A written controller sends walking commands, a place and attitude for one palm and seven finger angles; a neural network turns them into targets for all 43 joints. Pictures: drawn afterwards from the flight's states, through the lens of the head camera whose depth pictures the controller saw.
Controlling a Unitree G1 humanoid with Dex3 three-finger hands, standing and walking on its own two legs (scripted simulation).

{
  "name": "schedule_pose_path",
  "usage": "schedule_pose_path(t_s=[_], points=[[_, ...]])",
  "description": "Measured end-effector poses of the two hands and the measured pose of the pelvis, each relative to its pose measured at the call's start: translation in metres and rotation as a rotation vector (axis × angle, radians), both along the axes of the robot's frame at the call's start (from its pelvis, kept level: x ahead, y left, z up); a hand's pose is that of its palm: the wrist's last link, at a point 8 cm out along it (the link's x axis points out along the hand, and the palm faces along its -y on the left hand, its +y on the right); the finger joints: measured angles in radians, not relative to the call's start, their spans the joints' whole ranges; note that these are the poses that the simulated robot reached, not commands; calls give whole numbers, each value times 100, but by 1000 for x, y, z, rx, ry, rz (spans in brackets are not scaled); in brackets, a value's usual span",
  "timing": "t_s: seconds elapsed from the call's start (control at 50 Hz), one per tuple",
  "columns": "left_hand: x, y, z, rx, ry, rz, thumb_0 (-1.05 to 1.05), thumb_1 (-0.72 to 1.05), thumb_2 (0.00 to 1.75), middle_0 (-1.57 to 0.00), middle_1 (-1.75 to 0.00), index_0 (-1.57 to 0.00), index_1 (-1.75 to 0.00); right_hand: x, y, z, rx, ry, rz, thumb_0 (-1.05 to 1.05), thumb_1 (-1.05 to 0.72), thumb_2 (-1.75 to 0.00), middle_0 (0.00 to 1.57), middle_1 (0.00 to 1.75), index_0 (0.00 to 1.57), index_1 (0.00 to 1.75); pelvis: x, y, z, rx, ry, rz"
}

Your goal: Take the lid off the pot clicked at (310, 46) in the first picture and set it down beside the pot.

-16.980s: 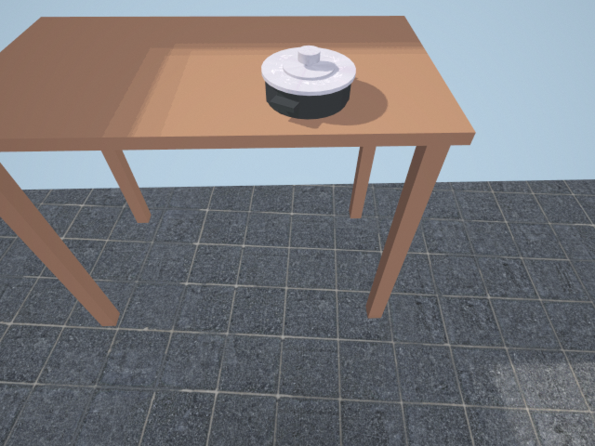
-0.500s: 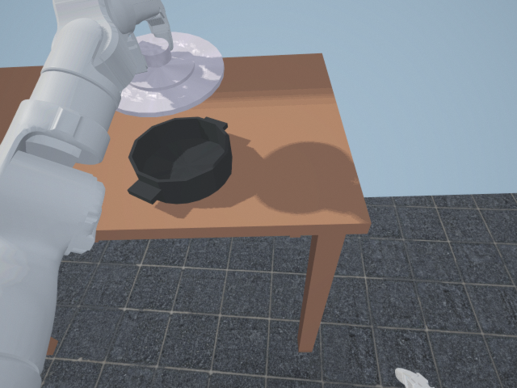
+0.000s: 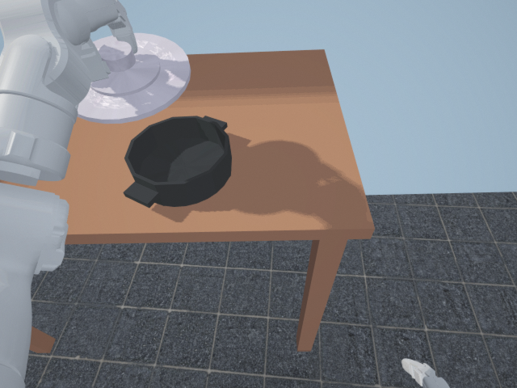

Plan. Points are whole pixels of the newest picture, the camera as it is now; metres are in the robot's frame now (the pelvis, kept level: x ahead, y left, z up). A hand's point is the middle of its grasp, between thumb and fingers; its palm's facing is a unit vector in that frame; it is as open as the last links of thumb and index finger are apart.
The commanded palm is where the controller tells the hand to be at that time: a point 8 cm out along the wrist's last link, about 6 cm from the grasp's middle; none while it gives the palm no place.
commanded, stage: move the lid sideways beside the pot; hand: left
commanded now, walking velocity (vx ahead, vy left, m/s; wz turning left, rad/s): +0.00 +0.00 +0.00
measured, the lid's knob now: (117, 56) +0.49 +0.21 +0.27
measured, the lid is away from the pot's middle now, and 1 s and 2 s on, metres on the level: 0.06 0.19 0.23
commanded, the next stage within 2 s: lower the lid onto the table in 1.62 s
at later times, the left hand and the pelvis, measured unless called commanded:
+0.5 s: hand (40, 66) +0.43 +0.28 +0.29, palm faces -0.18 -0.12 -0.98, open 7.7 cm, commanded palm +0.41 +0.28 +0.37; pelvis -0.01 +0.01 +0.00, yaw +1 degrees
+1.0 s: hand out of the picture +0.42 +0.34 +0.28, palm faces -0.18 -0.17 -0.97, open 7.7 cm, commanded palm +0.41 +0.34 +0.37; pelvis +0.00 +0.00 +0.00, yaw +0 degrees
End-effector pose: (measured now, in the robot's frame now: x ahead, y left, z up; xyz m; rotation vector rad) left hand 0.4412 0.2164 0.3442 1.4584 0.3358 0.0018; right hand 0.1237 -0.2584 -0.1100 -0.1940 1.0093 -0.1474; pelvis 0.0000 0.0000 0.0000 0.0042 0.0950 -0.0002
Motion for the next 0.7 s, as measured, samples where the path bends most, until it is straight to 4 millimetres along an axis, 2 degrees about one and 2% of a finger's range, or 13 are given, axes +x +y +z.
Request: schedule_pose_path(t_s=[0.12, 0.24, 0.34, 0.44, 0.7], points=[[-7, 21, 1, 14, -3, 41, 14, 45, 87, -94, -120, -47, -85, 8, 6, 4, 0, -17, 15, 1, -91, -90, 20, 30, 20, 30, -4, 2, 0, -3, 1, 9], [-15, 38, 5, 18, -13, 70, 14, 45, 87, -94, -120, -47, -85, 7, 13, 4, 5, -13, 22, 1, -91, -90, 20, 30, 21, 30, -7, 5, 0, -5, -1, 17], [-18, 52, 2, 16, 8, 105, 14, 45, 87, -94, -120, -47, -85, -2, 16, 2, 3, 15, 15, 1, -91, -90, 20, 30, 21, 30, -10, 6, 0, -6, -3, 20], [-19, 58, 4, 33, -5, 93, 14, 45, 87, -94, -120, -47, -85, -15, 16, -1, -3, 40, 7, 1, -91, -90, 20, 30, 21, 30, -11, 8, 1, -7, -3, 22], [-19, 83, 4, 21, 2, 149, 14, 45, 87, -94, -120, -46, -85, -39, 3, -4, -17, 102, -47, 1, -91, -90, 20, 30, 21, 30, -10, 7, 1, -9, 3, 10]])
